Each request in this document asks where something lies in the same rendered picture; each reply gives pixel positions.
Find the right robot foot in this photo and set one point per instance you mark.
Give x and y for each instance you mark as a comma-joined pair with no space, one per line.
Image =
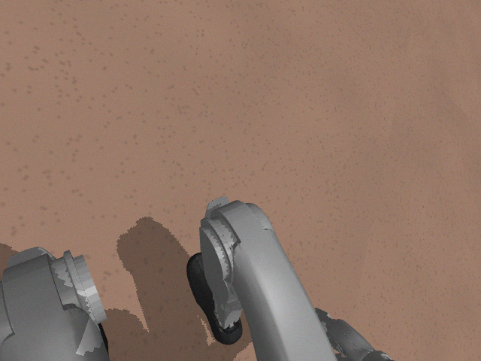
204,298

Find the right robot hand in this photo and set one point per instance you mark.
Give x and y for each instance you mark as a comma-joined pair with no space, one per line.
344,339

